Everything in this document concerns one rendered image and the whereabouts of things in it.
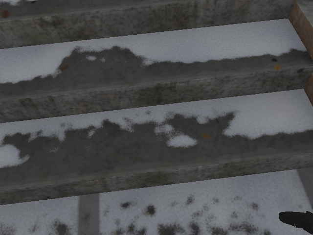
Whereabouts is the robot right hand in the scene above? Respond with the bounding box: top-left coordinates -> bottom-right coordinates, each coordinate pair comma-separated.
279,211 -> 313,235

